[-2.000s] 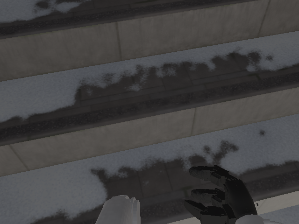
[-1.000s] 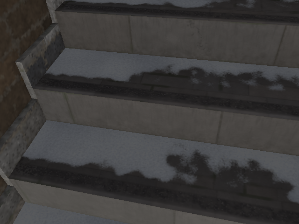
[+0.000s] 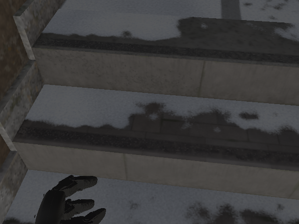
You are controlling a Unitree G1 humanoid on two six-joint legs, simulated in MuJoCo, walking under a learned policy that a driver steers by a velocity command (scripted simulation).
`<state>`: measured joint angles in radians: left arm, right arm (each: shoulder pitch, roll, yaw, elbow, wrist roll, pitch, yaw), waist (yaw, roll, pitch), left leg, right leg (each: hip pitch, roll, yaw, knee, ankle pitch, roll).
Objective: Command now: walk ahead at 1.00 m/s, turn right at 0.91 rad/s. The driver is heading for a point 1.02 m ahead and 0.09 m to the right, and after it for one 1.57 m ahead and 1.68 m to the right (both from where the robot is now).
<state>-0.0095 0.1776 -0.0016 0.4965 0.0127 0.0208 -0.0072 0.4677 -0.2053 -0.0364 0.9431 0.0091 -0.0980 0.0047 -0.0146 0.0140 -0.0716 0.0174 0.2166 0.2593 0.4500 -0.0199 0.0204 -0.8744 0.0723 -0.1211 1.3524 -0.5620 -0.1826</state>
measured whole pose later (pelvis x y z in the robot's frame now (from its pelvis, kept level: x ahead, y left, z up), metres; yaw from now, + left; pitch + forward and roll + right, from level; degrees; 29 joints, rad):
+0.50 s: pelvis +0.41 -0.09 +0.28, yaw -26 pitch +4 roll +4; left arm 0.08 0.23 0.09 0.63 0.05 -0.09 -0.01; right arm 0.28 -0.25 -0.08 0.86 -0.03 -0.13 -0.04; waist 0.00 -0.03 -0.07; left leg -0.33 -0.03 0.16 0.75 -0.48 0.03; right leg -0.90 0.17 0.18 2.16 -0.29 -0.16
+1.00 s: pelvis +0.80 -0.27 +0.50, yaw -10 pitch +4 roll +2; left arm 0.54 0.26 0.04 1.13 0.01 -0.11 0.00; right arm -0.17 -0.11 0.00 0.45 0.00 0.00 0.00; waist -0.04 -0.04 -0.06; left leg -1.37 -0.04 0.06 1.92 -0.35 0.20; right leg 0.06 -0.08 -0.26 0.23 -0.27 0.01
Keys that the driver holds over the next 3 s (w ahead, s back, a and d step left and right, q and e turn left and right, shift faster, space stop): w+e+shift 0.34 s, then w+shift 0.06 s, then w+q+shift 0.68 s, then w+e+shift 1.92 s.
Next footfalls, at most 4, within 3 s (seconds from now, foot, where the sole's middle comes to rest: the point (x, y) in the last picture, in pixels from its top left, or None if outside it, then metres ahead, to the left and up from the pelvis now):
0.36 left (152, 219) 0.43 0.02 -0.46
0.70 right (257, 130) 0.67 -0.35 -0.28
1.10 left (218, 30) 1.03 -0.25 -0.11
1.52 right None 1.46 -0.42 -0.11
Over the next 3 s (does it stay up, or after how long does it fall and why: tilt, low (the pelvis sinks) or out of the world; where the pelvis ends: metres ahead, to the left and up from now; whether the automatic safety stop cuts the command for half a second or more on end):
stays up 1.58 -0.99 0.65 its command is cut before an obstacle after 1.6 s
